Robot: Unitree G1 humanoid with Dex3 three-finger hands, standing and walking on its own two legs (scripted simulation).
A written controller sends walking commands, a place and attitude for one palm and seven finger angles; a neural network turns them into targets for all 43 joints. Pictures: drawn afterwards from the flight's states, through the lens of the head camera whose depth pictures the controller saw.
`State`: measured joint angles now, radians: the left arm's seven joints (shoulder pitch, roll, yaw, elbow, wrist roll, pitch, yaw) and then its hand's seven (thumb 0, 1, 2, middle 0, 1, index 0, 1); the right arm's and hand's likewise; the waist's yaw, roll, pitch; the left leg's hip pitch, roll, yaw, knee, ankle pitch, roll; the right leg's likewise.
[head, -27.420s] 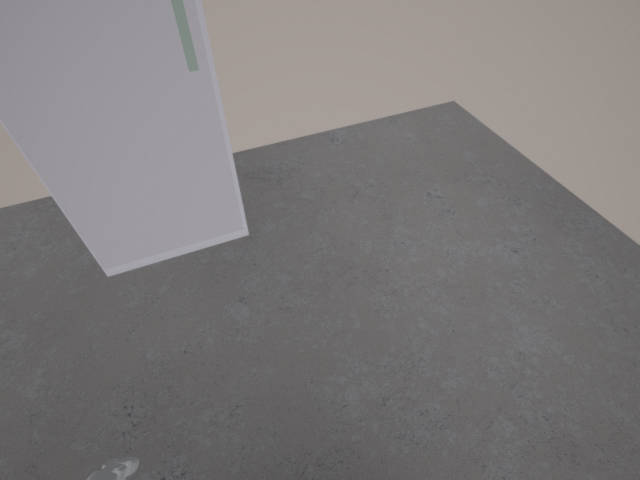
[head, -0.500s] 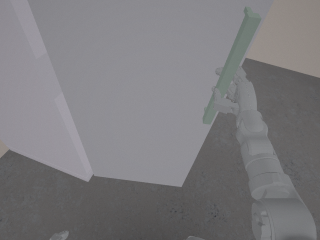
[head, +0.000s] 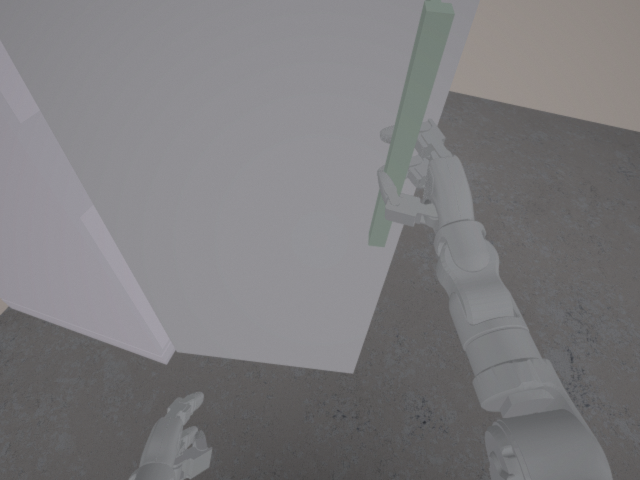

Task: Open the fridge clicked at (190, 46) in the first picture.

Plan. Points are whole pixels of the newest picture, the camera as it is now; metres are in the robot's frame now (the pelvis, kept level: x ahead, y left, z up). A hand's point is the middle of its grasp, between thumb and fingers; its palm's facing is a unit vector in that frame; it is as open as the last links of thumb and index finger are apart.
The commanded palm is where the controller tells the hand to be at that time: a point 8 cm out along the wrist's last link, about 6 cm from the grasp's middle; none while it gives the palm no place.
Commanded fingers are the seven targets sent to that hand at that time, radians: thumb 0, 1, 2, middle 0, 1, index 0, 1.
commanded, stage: stop walking and hold the door back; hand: right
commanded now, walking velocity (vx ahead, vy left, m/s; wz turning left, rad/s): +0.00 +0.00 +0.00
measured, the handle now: (398, 144) +0.47 -0.06 +0.18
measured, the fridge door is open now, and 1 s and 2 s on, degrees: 78 75 74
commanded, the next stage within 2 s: loosen the grip on the handle in 0.34 s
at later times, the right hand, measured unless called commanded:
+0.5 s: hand (397, 188) +0.42 -0.06 +0.16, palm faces -0.14 +0.97 -0.22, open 7.6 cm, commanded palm +0.39 -0.12 +0.16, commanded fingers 0.00 -0.42 -0.67 0.45 1.40 0.45 1.40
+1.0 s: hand (391, 181) +0.44 -0.06 +0.14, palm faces -0.13 +0.97 -0.19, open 14.0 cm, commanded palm +0.41 -0.12 +0.15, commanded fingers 0.00 0.55 -0.20 0.25 1.15 0.25 1.15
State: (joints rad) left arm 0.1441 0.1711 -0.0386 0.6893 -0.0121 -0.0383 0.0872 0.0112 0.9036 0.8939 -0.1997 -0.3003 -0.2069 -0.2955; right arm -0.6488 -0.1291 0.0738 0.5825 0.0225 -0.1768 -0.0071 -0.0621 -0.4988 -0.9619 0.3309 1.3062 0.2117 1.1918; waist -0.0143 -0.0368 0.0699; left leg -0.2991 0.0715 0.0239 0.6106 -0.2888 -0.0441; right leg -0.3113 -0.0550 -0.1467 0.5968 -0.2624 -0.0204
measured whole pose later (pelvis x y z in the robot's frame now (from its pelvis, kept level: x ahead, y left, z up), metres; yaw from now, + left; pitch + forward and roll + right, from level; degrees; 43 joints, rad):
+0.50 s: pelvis -0.02 +0.01 +0.00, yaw +0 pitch -1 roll -1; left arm 0.29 0.22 0.01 0.75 -0.02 -0.09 0.08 0.01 0.91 0.89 -0.20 -0.30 -0.20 -0.30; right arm -0.81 -0.20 -0.02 0.84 -0.01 -0.18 0.04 -0.08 -0.47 -0.93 0.32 1.31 0.24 1.23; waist 0.04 0.02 0.06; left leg -0.33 0.06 0.01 0.58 -0.24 -0.03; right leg -0.32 -0.06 -0.16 0.54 -0.20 -0.01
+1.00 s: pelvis +0.00 +0.03 +0.00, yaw +1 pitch +4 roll -1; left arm 0.33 0.27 0.01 0.70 -0.04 -0.15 0.00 0.01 0.91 0.89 -0.20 -0.30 -0.20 -0.30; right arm -0.74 -0.27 -0.09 0.86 0.02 -0.31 0.09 0.00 0.50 -0.22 0.38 1.24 0.31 1.23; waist 0.07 0.02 -0.02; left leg -0.41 0.03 0.02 0.61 -0.28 0.01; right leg -0.40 -0.06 -0.09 0.56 -0.23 0.02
